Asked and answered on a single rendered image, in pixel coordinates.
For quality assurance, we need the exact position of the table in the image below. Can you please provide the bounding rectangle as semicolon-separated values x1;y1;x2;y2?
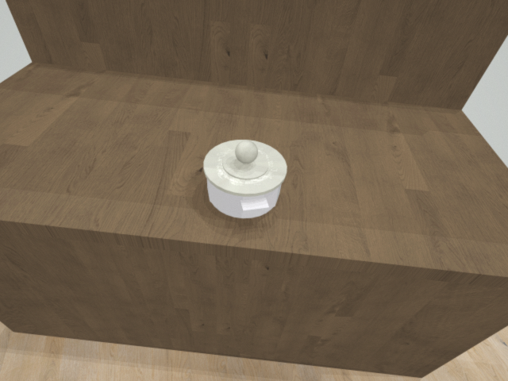
0;0;508;378

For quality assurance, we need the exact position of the lid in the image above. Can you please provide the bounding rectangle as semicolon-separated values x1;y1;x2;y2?
203;140;287;197

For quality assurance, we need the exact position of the pot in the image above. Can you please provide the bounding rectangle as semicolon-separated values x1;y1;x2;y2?
207;180;281;218

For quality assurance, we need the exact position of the knob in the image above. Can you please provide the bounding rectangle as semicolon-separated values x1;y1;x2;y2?
235;140;258;164

